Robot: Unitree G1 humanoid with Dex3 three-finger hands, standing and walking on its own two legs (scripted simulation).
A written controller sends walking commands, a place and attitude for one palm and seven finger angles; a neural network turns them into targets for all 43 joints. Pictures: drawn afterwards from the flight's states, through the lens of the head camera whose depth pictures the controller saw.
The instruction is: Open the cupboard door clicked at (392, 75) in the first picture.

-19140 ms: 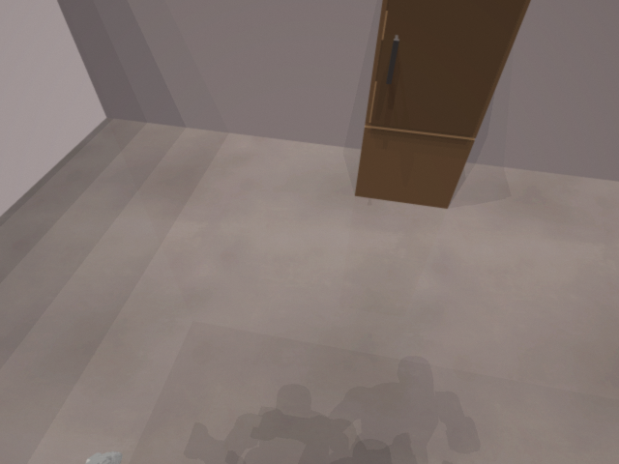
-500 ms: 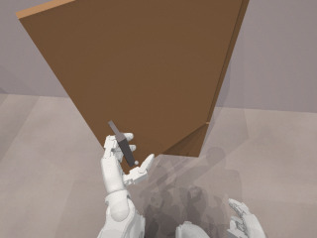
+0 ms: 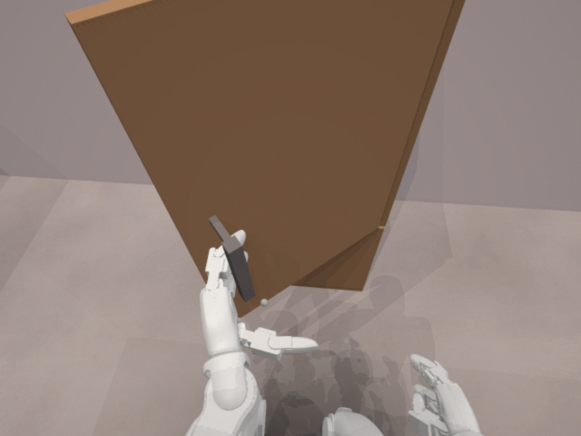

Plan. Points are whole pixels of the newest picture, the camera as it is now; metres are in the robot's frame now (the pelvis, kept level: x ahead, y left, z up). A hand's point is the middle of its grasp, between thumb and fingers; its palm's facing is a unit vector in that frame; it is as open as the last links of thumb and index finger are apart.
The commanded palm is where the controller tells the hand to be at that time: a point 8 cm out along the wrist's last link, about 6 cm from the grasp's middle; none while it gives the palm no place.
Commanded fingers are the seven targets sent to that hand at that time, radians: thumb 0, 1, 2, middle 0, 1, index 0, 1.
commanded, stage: slide the hand sideways off the handle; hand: left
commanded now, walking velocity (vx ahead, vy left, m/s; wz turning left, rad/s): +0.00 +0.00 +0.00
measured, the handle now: (233, 261) +0.35 +0.09 +0.04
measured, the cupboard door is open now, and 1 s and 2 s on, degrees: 40 42 42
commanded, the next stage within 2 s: draw the hand back to the body in 1.26 s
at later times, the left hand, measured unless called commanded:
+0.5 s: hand (253, 331) +0.25 +0.06 +0.03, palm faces -0.14 -0.99 +0.02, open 16.4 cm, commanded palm +0.24 +0.11 +0.03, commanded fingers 0.00 -0.50 0.30 -0.15 -0.30 -0.15 -0.30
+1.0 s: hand (205, 362) +0.22 +0.11 +0.03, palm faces -0.08 -1.00 +0.02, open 16.3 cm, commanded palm +0.19 +0.17 +0.03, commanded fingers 0.00 -0.50 0.30 -0.15 -0.30 -0.15 -0.30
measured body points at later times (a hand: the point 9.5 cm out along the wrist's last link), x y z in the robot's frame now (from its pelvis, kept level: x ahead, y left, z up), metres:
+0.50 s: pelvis -0.01 +0.04 -0.01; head +0.07 +0.03 +0.43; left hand +0.25 +0.11 +0.03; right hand +0.15 -0.20 -0.11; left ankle +0.05 +0.12 -0.63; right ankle -0.01 -0.05 -0.63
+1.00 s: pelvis +0.00 +0.04 -0.02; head +0.08 +0.04 +0.43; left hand +0.21 +0.17 +0.03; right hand +0.20 -0.18 -0.09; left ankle +0.05 +0.12 -0.63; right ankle -0.01 -0.05 -0.63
